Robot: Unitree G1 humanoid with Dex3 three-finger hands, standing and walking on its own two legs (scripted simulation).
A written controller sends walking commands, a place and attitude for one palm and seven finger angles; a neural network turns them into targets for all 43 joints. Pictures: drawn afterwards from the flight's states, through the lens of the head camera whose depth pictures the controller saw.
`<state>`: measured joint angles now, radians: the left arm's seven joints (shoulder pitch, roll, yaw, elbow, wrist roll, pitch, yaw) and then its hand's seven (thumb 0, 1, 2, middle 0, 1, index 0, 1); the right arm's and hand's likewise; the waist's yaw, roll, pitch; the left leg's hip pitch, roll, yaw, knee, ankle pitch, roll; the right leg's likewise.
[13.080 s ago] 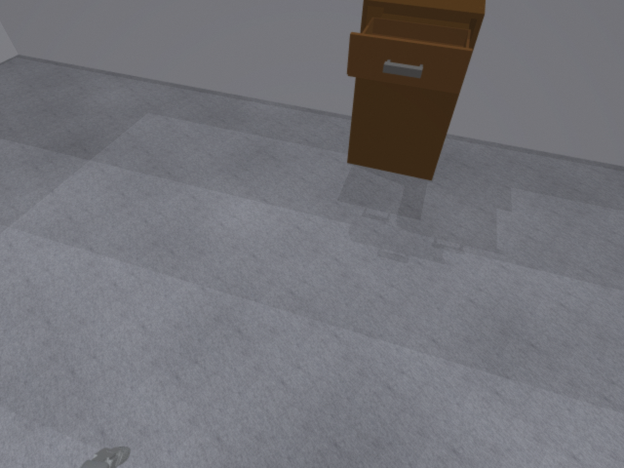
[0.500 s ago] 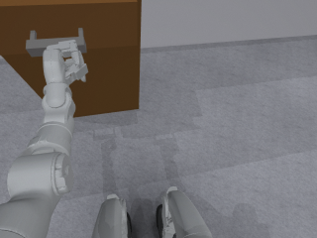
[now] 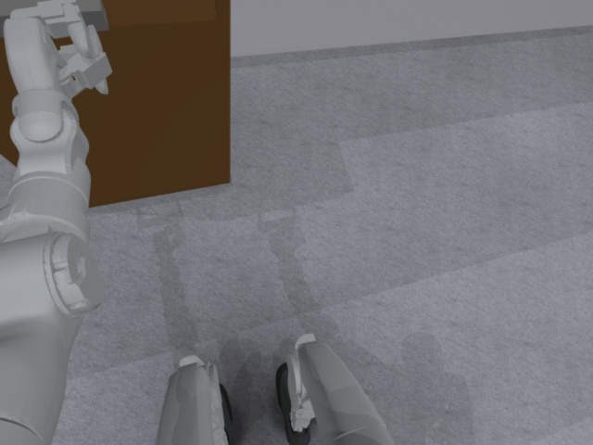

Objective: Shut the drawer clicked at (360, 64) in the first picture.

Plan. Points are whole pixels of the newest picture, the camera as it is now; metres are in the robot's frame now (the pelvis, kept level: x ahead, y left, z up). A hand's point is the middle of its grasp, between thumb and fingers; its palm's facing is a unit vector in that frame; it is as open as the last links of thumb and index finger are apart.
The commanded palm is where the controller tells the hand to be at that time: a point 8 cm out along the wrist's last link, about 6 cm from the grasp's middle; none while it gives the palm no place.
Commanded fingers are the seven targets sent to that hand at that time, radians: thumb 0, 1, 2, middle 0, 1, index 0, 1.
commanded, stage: push the drawer shut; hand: left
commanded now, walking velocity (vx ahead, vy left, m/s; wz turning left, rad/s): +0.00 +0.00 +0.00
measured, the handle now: (40, 0) +0.66 +0.21 +0.06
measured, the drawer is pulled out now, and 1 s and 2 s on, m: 0.02 0.00 0.00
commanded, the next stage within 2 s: pull the fist back off the drawer in 0.50 s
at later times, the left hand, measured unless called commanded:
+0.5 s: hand (87, 42) +0.60 +0.16 +0.05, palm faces +0.12 -0.99 -0.04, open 3.4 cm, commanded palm +0.63 +0.16 +0.05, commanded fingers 0.00 0.90 0.90 -1.40 -1.60 -1.40 -1.60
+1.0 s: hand (85, 40) +0.60 +0.16 +0.05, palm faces +0.12 -0.99 -0.02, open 3.5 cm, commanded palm +0.59 +0.16 +0.05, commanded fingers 0.00 0.90 0.90 -1.40 -1.60 -1.40 -1.60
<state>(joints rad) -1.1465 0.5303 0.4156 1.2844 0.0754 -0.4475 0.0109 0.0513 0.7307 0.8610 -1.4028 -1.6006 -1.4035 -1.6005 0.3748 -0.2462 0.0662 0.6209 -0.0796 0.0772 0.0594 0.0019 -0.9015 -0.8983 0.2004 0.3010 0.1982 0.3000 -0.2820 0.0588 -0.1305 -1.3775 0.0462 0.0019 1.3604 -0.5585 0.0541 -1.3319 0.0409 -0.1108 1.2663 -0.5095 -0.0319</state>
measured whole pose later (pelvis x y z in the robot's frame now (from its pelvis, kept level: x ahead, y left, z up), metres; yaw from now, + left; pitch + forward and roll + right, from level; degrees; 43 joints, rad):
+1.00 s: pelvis -0.03 +0.01 -0.02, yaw -2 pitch +35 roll -8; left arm -1.36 0.69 0.40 1.34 0.14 -0.31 0.01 0.09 0.61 0.85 -1.40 -1.60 -1.40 -1.60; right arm 0.44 -0.24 0.12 0.63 -0.09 0.01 0.07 0.00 -0.90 -0.90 0.20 0.30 0.20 0.30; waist -0.36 0.07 -0.11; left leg -1.54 0.05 -0.03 1.43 -0.52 0.07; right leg -1.47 0.05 -0.14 1.30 -0.46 -0.03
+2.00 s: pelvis +0.04 +0.00 +0.10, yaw +2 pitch +10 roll -2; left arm -0.14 0.28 0.12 0.35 -0.10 -0.17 -0.01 0.01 0.90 0.90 -1.40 -1.60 -1.40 -1.60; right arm 0.25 -0.25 0.01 0.51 0.05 0.09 -0.01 0.01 -0.90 -0.90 0.20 0.30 0.20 0.30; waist -0.04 0.04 -0.12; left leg -0.56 0.00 0.02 0.83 -0.44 0.04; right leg -0.55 0.03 -0.04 0.78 -0.41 -0.02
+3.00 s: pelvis +0.04 -0.01 +0.14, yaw +3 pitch -3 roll -1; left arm 0.52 0.35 0.33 -0.47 -0.05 -0.15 0.11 0.02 0.89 0.90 -1.41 -1.60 -1.41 -1.60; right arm 0.21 -0.23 0.03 0.60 -0.01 -0.09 -0.06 0.01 -0.90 -0.90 0.20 0.30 0.20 0.30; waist 0.04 0.08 0.00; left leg -0.13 0.00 0.01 0.46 -0.28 0.03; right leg -0.09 0.04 -0.04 0.38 -0.23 -0.03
